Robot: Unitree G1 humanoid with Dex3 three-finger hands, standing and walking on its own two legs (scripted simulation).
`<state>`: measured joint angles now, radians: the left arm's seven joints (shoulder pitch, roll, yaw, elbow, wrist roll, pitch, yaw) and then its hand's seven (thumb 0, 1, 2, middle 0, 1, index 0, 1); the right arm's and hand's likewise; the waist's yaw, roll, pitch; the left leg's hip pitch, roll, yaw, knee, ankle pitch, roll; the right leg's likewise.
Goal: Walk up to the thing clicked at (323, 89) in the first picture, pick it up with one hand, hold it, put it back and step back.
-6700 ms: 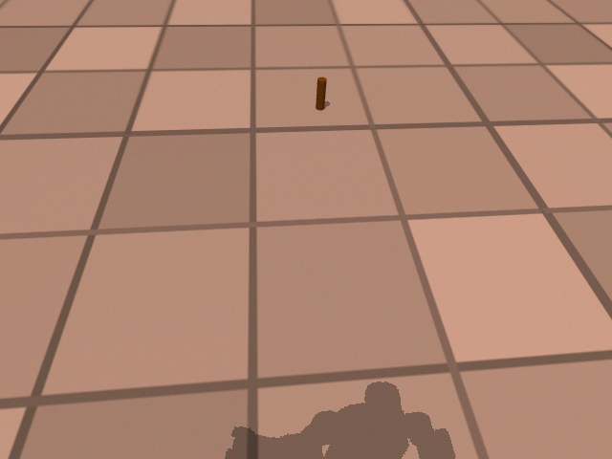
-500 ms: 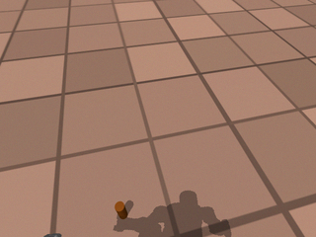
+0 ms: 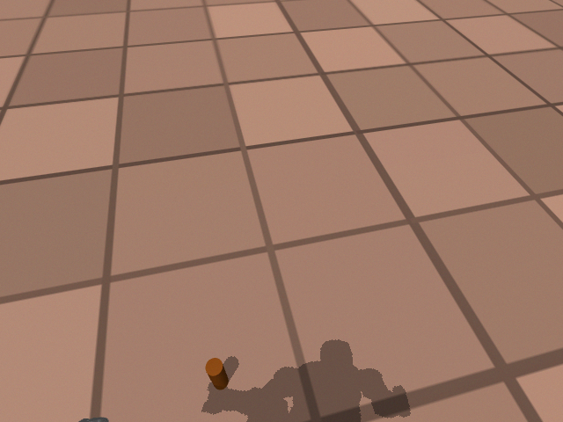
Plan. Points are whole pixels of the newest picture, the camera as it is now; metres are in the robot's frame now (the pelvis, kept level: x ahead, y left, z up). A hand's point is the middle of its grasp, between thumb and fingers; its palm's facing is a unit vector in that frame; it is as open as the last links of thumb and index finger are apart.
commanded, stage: stand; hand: left
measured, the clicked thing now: (217, 374) +0.34 +0.19 -0.69
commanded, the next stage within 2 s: none
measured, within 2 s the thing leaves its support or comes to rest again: neither
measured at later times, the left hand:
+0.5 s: hand out of the picture +0.07 +0.25 -0.15, palm faces -0.01 -0.94 -0.34, open 7.4 cm
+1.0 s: hand out of the picture +0.06 +0.25 -0.15, palm faces -0.01 -0.94 -0.34, open 7.4 cm
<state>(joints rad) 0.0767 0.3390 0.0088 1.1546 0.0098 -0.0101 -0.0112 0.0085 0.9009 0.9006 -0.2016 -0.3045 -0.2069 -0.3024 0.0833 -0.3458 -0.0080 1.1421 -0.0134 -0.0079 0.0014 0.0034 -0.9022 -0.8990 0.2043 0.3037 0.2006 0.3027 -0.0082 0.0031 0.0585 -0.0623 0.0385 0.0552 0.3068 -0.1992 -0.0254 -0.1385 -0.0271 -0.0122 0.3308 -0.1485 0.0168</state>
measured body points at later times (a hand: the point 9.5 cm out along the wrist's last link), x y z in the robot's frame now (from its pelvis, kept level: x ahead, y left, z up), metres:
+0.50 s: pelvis +0.00 +0.00 +0.00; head +0.00 -0.01 +0.45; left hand +0.07 +0.30 -0.13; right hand +0.07 -0.30 -0.14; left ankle -0.02 +0.13 -0.75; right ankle +0.02 -0.13 -0.75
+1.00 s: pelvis -0.01 -0.01 +0.00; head +0.00 -0.01 +0.45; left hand +0.06 +0.30 -0.13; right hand +0.07 -0.31 -0.14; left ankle -0.02 +0.13 -0.75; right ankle +0.02 -0.13 -0.75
